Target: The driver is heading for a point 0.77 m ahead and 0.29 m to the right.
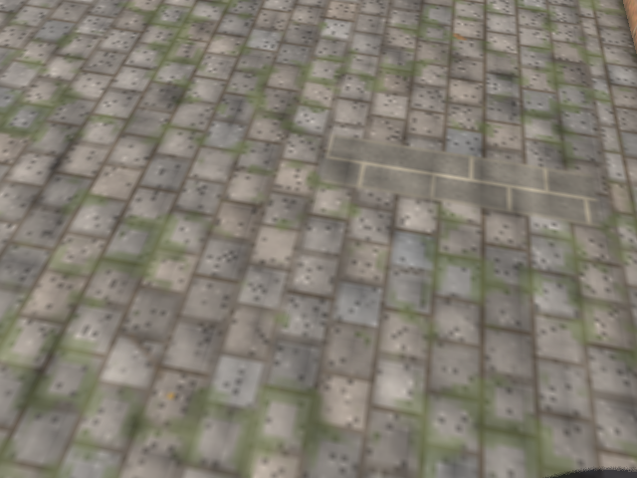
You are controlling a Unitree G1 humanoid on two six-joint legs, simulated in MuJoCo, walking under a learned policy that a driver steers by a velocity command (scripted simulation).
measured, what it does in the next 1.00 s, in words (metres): walks ahead, turning right: right foot, then left foot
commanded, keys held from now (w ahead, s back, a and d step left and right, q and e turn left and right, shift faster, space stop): w+e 0.94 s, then w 0.06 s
